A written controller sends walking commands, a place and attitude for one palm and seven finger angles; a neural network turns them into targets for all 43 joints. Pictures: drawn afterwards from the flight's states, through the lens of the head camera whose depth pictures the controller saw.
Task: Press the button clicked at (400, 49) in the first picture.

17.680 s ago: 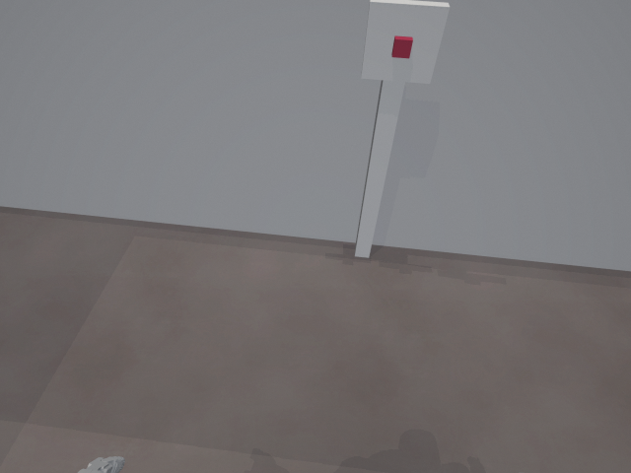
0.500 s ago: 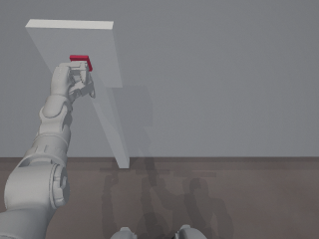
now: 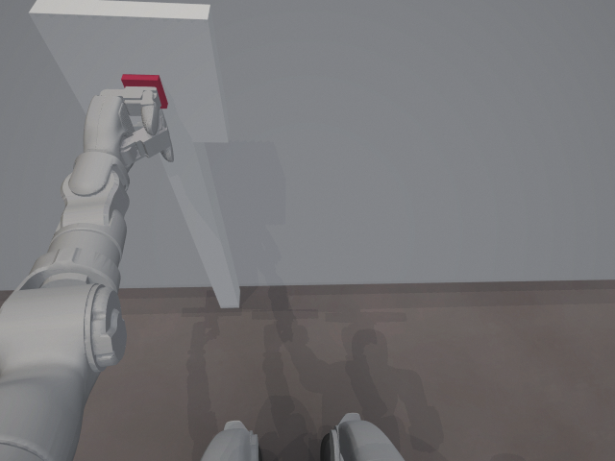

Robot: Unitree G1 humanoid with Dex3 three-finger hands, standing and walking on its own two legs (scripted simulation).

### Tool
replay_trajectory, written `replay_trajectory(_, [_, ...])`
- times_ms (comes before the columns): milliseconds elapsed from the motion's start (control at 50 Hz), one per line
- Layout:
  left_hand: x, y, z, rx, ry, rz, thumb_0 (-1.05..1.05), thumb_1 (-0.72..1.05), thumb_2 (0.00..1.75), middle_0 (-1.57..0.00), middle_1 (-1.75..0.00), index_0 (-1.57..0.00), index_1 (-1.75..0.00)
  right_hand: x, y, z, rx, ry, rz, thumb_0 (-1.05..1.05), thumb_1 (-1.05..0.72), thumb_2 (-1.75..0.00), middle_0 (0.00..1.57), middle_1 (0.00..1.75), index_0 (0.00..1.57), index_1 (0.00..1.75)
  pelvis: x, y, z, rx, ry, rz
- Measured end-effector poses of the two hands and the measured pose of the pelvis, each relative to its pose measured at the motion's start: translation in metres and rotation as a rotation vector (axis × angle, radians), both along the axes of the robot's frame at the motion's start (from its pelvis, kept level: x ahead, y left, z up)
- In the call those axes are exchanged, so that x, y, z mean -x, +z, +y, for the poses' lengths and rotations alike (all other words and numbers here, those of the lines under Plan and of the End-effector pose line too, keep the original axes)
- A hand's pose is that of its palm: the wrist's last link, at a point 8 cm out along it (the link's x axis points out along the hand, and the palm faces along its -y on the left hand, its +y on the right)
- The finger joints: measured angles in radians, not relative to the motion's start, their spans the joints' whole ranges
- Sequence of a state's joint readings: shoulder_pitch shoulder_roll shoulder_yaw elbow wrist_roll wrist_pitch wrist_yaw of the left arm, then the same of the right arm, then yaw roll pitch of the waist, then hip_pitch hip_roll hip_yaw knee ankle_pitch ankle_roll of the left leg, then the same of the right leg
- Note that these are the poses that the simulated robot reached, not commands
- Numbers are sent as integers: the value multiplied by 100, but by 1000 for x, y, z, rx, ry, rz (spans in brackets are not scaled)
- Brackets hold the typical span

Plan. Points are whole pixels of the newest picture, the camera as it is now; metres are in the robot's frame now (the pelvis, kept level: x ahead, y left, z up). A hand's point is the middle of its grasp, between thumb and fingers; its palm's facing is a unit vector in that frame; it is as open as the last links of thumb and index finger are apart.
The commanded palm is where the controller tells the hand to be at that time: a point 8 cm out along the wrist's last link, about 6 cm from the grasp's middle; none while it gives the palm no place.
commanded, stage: pull the fist back off the button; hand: left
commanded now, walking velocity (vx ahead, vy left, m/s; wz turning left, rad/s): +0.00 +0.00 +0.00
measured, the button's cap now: (147, 87) +0.55 +0.17 +0.15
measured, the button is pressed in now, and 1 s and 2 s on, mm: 10 0 0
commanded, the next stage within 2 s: draw the hand back to the body in 0.94 s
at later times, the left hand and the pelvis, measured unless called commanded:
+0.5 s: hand (163, 147) +0.49 +0.15 +0.11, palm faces -0.04 -1.00 -0.01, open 3.3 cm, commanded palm +0.44 +0.20 +0.12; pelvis +0.03 +0.00 +0.01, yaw -2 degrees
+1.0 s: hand (148, 201) +0.40 +0.16 +0.11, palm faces -0.04 -1.00 -0.02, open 3.2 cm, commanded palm +0.39 +0.21 +0.12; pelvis +0.06 -0.01 +0.02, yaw +1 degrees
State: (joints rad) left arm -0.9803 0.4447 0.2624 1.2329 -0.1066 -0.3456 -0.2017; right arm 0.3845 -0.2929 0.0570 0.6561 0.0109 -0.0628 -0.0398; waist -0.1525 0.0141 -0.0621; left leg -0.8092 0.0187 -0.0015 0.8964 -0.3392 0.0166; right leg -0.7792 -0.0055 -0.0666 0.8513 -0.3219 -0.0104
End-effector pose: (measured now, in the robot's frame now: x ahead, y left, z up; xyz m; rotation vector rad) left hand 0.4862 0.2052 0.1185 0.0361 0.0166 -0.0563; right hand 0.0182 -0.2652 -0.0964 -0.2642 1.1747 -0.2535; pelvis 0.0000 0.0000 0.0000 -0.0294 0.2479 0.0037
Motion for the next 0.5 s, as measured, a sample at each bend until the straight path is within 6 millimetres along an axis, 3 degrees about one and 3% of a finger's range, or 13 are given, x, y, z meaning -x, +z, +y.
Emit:
replay_trajectory(260, [4, -2, -1, 19, 9, -16, 3, 85, 91, -130, -150, -148, -150, -5, 1, 7, -24, -7, -17, 0, -91, -89, 21, 30, 20, 30, -6, 2, 4, -4, -18, -7])
replay_trajectory(500, [19, -7, 0, 25, 12, -12, 2, 90, 90, -130, -150, -140, -150, -55, 8, 12, -61, -7, -100, 1, -91, -89, 20, 30, 20, 30, -29, 12, 3, -10, -37, -42])
